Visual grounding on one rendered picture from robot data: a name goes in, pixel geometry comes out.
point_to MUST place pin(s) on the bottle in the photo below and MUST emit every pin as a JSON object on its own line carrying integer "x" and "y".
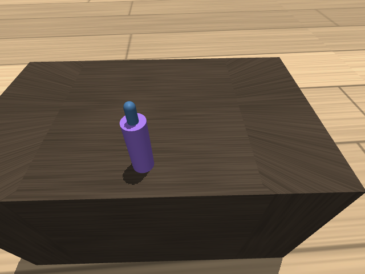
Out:
{"x": 135, "y": 131}

